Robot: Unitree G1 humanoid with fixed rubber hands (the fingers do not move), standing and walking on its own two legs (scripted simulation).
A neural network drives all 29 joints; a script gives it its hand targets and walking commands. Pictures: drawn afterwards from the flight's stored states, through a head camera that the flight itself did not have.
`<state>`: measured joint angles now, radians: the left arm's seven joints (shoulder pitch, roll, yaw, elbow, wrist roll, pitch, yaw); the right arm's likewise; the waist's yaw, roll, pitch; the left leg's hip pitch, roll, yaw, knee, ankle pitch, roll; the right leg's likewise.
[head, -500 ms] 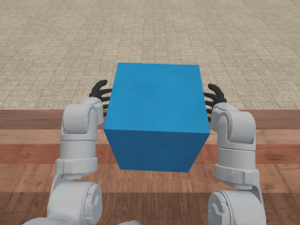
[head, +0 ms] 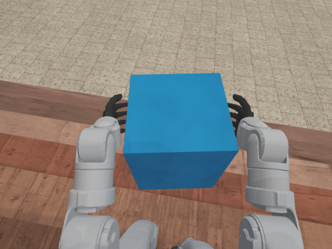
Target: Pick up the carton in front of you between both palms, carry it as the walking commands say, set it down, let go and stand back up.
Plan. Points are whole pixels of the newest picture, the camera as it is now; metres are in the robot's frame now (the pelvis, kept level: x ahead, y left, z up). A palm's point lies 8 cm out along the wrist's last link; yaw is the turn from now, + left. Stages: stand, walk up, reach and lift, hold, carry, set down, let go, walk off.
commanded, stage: carry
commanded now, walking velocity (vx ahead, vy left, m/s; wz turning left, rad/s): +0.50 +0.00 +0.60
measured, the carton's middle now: (175, 136) +0.37 +0.01 +0.01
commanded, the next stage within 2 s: none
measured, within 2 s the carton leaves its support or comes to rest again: neither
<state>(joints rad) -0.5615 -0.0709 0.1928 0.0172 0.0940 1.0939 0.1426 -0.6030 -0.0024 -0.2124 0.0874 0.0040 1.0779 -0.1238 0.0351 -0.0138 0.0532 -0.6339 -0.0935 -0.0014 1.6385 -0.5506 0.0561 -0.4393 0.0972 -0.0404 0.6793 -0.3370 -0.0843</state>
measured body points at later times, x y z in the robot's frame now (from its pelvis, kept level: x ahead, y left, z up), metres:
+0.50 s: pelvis +0.38 +0.06 -0.16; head +0.42 +0.06 +0.28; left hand +0.70 +0.27 -0.10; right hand +0.75 -0.03 -0.10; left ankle +0.35 +0.09 -0.85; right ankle +0.47 -0.08 -0.80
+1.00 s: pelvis +0.78 +0.10 -0.33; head +0.79 +0.10 +0.12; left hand +1.12 +0.28 -0.24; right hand +1.13 -0.02 -0.26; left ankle +0.96 +0.24 -1.02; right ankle +0.63 +0.03 -0.99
